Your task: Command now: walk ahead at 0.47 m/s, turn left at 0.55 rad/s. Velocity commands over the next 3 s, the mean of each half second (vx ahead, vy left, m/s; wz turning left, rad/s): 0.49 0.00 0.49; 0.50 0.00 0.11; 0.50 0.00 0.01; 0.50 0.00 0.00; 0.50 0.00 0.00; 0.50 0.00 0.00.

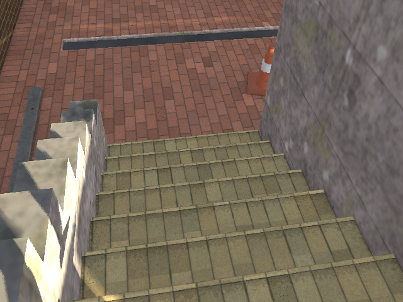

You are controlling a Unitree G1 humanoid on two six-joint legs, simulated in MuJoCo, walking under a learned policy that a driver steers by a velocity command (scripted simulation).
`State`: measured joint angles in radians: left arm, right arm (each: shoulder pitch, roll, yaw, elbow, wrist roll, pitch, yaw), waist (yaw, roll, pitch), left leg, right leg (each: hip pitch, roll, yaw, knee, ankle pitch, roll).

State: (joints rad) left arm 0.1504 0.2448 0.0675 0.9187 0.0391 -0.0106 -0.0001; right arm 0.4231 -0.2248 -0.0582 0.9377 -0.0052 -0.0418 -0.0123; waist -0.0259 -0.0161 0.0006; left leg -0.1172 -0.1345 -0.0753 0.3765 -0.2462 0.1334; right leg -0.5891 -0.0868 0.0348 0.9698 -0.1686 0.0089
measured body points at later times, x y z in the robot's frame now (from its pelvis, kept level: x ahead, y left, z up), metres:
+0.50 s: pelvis +0.29 -0.05 -0.19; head +0.30 -0.05 +0.26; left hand +0.26 +0.19 -0.32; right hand +0.37 -0.30 -0.33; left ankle +0.19 +0.07 -0.72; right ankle +0.29 -0.13 -0.91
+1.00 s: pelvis +0.54 +0.07 -0.35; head +0.55 +0.09 +0.10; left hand +0.39 +0.28 -0.50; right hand +0.72 -0.12 -0.48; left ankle +0.56 +0.15 -1.08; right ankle +0.42 -0.10 -0.83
